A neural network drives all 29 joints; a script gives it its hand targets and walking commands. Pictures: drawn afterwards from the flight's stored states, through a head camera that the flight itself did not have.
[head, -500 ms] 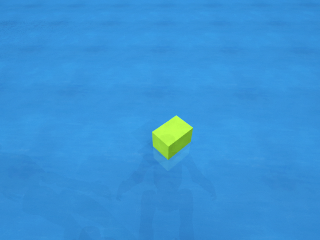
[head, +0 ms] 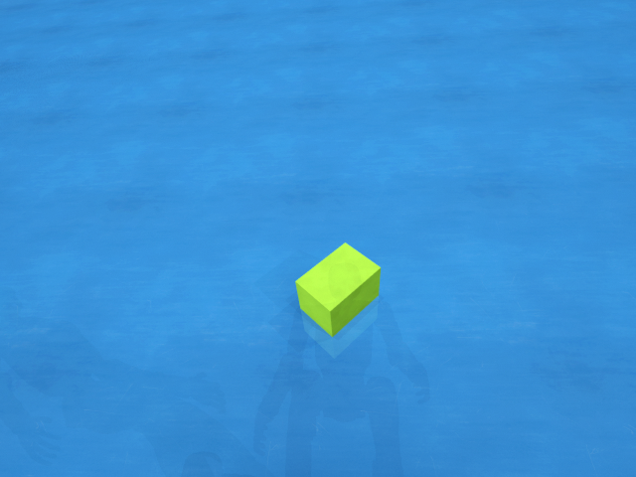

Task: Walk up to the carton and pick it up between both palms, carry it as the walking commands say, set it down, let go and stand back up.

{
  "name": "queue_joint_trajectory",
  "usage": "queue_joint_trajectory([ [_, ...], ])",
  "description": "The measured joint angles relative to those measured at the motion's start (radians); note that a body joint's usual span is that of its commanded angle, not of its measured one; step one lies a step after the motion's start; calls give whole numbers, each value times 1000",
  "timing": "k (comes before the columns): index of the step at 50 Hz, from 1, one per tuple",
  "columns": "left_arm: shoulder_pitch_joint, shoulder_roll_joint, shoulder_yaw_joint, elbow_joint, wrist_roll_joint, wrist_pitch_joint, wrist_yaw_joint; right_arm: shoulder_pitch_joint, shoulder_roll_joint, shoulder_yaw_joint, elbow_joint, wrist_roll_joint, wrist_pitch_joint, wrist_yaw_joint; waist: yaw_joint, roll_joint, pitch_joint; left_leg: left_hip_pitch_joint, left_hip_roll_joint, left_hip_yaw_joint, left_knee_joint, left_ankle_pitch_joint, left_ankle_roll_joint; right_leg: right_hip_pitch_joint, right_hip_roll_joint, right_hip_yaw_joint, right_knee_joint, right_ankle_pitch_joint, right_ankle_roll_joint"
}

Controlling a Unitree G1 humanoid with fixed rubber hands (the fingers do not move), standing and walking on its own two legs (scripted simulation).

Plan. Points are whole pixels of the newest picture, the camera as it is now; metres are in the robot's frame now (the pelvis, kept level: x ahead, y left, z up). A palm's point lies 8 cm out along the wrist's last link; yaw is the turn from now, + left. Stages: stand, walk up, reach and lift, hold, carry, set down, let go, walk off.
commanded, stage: walk up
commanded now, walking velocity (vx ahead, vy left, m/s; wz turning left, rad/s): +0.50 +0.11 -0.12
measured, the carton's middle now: (339, 288) +0.89 +0.03 -0.69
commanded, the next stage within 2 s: none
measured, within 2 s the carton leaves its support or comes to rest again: neither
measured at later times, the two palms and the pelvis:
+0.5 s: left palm (199, 343) +0.38 +0.26 -0.14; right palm out of the picture +0.16 -0.23 -0.12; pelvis +0.23 +0.02 -0.01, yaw -3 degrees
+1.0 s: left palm (219, 363) +0.35 +0.22 -0.15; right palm (471, 267) +0.53 -0.24 -0.12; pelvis +0.39 -0.02 -0.01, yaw +0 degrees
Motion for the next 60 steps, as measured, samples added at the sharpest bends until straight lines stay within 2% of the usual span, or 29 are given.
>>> queue_joint_trajectory([
  [5,64,-19,2,20,-6,-14,12,-87,28,5,-34,11,4,5,31,1,11,-28,10,10,-219,51,-16,102,-11,6,-101,-11,23],
  [9,94,-23,8,34,-9,0,13,-134,54,16,-59,17,-12,0,35,-22,-1,15,-4,57,-428,35,-17,144,-33,-7,-74,-94,53],
  [10,100,-24,6,38,-9,1,13,-141,60,17,-63,14,-21,-5,38,-35,-4,36,-16,71,-465,69,-11,130,-46,0,-17,-137,59],
  [11,95,-23,6,42,-11,4,13,-151,72,15,-63,7,-33,-12,37,-61,4,33,-29,88,-437,94,10,90,-69,18,93,-182,50],
  [13,63,-29,9,28,-14,10,12,-151,83,17,-65,-9,-57,-27,36,-86,20,30,-24,119,-365,32,36,-59,-69,77,426,-197,16],
  [15,7,-20,15,7,-12,8,10,-118,89,20,-48,-10,-69,-37,16,-107,33,66,-22,140,-360,-15,40,-201,-55,105,690,-171,-2],
  [18,-102,22,28,-29,-6,18,3,-26,90,16,-1,-7,-68,-52,-35,-137,47,143,-23,151,-399,-37,25,-370,-62,81,866,-101,9],
  [21,-214,60,37,-76,-7,42,-13,90,81,1,46,-3,-59,-58,-75,-153,57,231,-19,150,-451,-51,9,-464,-88,46,808,-19,32],
  [25,-332,65,29,-135,-14,68,-40,216,64,-6,84,-2,-45,-59,-116,-144,70,334,-8,146,-526,-64,-19,-463,-113,20,493,84,53],
  [29,-375,44,16,-159,-9,64,-48,281,55,-16,93,-1,-33,-54,-162,-113,63,393,15,133,-535,-112,-57,-386,-103,-2,256,109,48],
  [31,-370,30,12,-157,-4,46,-37,303,51,-13,93,6,-26,-45,-170,-91,49,384,32,113,-446,-184,-58,-332,-96,-27,196,130,25],
  [33,-359,3,6,-147,-1,29,-17,275,45,-11,89,14,-11,-44,-180,-42,64,303,38,43,-214,-280,-26,-322,-81,-63,254,78,1],
  [35,-328,-17,0,-129,-1,21,-1,227,47,-10,74,19,-2,-46,-165,-15,71,216,17,11,-6,-298,-13,-288,-74,-83,249,49,-8],
  [38,-259,-33,3,-93,-6,15,16,133,51,-4,46,24,-5,-43,-115,11,66,123,1,17,88,-243,-2,-226,-53,-97,179,58,-6],
  [41,-192,-31,9,-56,-7,12,21,46,57,3,16,23,-2,-44,-65,18,46,73,-2,34,-15,-205,7,-177,-38,-113,109,70,-8],
  [44,-135,-20,14,-26,-5,14,23,-27,62,13,-7,23,-1,-46,-23,7,30,82,-8,43,-233,-137,11,-147,-29,-124,76,65,0],
  [46,-101,-15,13,-9,-6,22,24,-63,67,19,-16,22,-6,-49,-4,-4,22,126,-19,48,-411,-33,15,-138,-26,-126,91,43,9],
  [49,-81,-8,10,14,-21,42,33,-102,91,24,-9,15,-14,-67,20,-66,33,171,-47,76,-453,7,54,-136,-43,-68,140,-26,28],
  [52,-89,-16,1,19,-29,67,41,-117,101,32,6,13,-5,-82,21,-96,37,202,-58,90,-481,1,60,-145,-30,-4,175,-98,39],
  [55,-114,-24,0,21,-23,84,38,-124,108,34,18,17,9,-93,12,-110,40,216,-56,107,-494,0,56,-168,-22,13,214,-102,49],
  [58,-149,-16,12,10,-18,107,30,-115,101,20,21,16,12,-105,-13,-96,47,203,-22,117,-469,-12,45,-252,-2,17,427,-189,63],
  [60,-178,-1,19,2,-22,114,28,-94,92,11,28,12,16,-108,-37,-92,54,199,-8,115,-464,-13,33,-273,-5,23,469,-189,61],
])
